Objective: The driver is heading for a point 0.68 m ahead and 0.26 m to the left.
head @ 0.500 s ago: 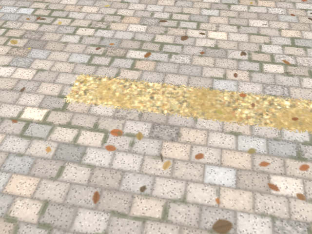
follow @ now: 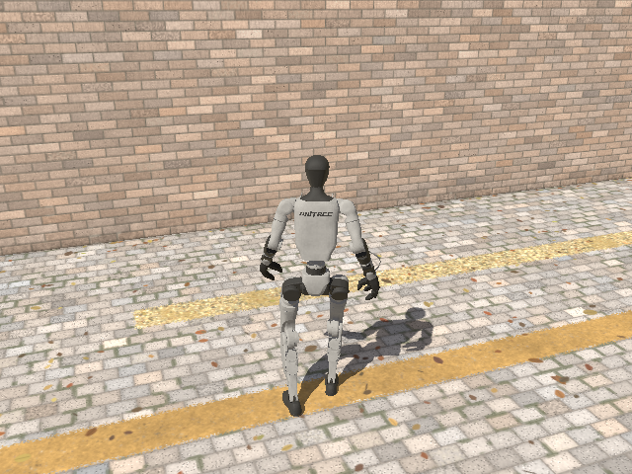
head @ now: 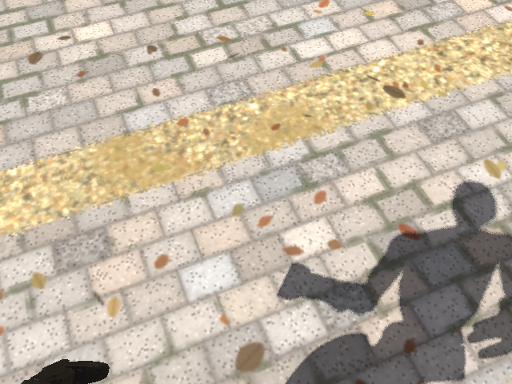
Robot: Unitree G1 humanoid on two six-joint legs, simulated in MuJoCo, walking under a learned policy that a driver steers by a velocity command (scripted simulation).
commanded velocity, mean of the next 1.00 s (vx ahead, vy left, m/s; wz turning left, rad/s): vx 0.47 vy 0.00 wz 0.58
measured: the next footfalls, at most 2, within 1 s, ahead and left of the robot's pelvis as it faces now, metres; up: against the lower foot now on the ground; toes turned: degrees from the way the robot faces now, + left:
left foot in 0.46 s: +0.05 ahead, +0.10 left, +0.00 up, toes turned +18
right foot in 0.88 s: +0.51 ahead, +0.10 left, +0.00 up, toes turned +41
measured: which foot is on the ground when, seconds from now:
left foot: up 0.00-0.44, down 0.46-0.88, up 0.90-1.00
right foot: down 0.00-0.44, up 0.46-0.86, down 0.88-1.00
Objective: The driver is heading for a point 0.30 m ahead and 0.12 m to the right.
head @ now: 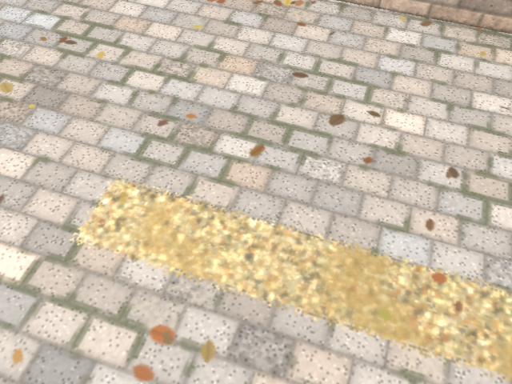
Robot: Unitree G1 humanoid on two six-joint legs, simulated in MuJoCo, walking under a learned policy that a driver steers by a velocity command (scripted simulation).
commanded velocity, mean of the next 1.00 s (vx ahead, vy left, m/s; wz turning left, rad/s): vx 0.34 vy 0.00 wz -0.06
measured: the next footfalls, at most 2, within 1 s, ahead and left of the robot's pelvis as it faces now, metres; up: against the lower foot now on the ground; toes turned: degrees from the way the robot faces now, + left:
left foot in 0.26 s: +0.42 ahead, +0.11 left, +0.00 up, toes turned -4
right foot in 0.64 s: +0.54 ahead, -0.09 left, +0.00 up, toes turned -6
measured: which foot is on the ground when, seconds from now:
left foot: up 0.00-0.24, down 0.26-0.66, up 0.68-0.88, down 0.90-1.00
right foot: down 0.00-0.26, up 0.28-0.62, down 0.64-1.00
